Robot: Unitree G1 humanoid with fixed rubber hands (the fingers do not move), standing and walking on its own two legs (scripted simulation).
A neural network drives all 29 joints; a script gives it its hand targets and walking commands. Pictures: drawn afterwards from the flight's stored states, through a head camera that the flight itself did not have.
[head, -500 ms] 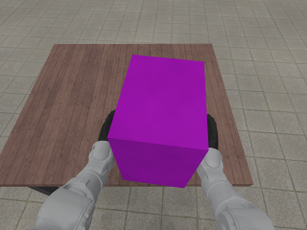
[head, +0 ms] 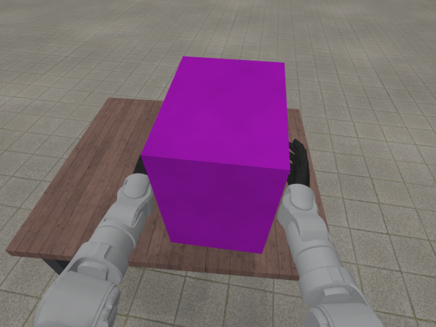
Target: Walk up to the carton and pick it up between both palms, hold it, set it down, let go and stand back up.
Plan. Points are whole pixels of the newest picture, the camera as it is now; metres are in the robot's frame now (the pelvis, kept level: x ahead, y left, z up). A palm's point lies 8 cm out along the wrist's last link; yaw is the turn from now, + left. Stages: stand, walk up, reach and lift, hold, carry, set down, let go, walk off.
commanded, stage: reach and lift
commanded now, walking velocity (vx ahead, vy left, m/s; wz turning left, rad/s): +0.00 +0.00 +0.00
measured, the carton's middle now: (223, 158) +0.45 -0.01 +0.10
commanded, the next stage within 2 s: hold in 1.68 s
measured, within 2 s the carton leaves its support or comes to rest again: neither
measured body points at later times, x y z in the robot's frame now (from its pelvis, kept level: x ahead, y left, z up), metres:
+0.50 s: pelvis +0.01 +0.01 +0.02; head -0.01 +0.04 +0.47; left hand +0.41 +0.13 +0.14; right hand +0.38 -0.16 +0.12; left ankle +0.05 +0.14 -0.72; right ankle +0.00 -0.12 -0.72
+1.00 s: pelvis +0.01 +0.00 +0.02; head +0.00 +0.01 +0.47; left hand +0.39 +0.14 +0.16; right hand +0.39 -0.15 +0.15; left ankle +0.05 +0.14 -0.72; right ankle +0.00 -0.12 -0.72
